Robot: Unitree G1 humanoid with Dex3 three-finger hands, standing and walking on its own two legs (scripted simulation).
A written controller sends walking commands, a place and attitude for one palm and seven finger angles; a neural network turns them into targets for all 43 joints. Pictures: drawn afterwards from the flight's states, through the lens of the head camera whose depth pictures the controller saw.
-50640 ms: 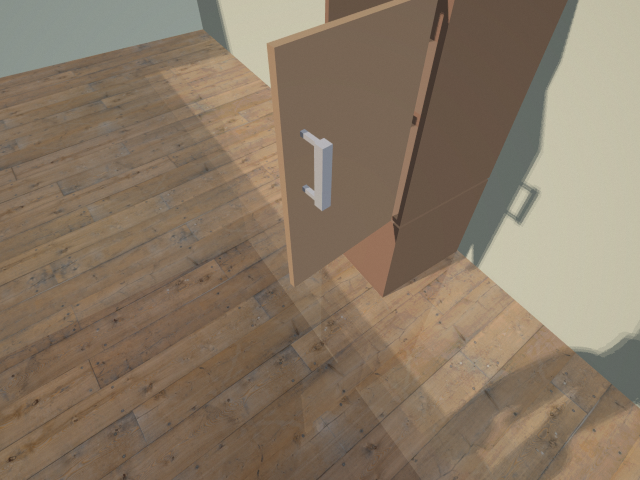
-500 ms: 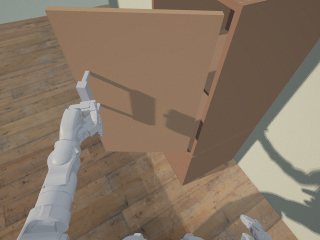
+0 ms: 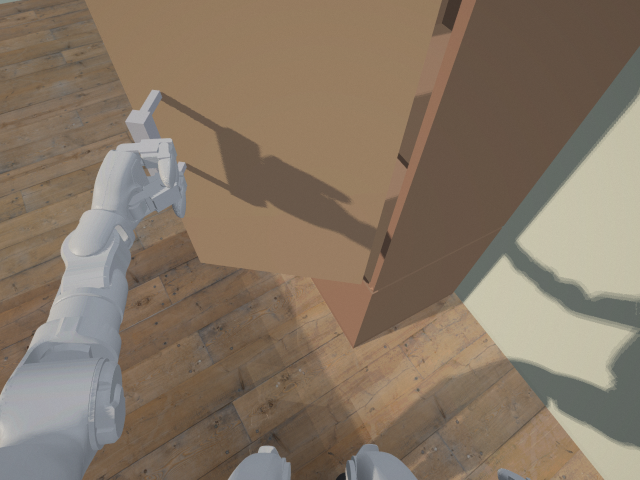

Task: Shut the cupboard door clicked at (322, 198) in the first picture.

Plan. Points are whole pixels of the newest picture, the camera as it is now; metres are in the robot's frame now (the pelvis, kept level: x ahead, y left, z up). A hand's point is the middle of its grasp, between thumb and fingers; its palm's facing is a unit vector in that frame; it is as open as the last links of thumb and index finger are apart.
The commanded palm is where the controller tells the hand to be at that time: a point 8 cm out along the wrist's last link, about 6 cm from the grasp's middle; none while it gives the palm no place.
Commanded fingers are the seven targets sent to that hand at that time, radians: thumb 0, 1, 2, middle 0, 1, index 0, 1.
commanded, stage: push the door shut along its arc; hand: left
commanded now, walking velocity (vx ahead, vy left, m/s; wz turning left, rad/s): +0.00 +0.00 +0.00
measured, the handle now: (162, 148) +0.52 +0.22 +0.08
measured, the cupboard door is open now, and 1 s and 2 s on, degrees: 54 35 25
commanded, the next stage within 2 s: pull the fist back off the door in 1.30 s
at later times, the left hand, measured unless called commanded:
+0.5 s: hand (208, 152) +0.51 +0.15 +0.09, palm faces -0.29 -0.96 -0.01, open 3.1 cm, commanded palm +0.52 +0.19 +0.09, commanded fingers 0.00 0.90 0.90 -1.30 -1.50 -1.30 -1.50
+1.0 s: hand (245, 124) +0.57 +0.11 +0.09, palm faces -0.36 -0.93 -0.01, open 3.0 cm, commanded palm +0.58 +0.14 +0.09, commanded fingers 0.00 0.90 0.90 -1.30 -1.50 -1.30 -1.50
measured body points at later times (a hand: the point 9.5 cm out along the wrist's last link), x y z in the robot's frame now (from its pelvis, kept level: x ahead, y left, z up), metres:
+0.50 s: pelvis +0.01 +0.02 -0.01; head +0.13 +0.04 +0.42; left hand +0.52 +0.21 +0.09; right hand +0.01 -0.25 -0.12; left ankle +0.02 +0.08 -0.68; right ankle +0.03 -0.09 -0.68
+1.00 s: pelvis +0.02 +0.02 -0.02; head +0.17 +0.03 +0.41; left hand +0.58 +0.16 +0.09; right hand -0.01 -0.25 -0.12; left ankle +0.02 +0.08 -0.68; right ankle +0.03 -0.09 -0.68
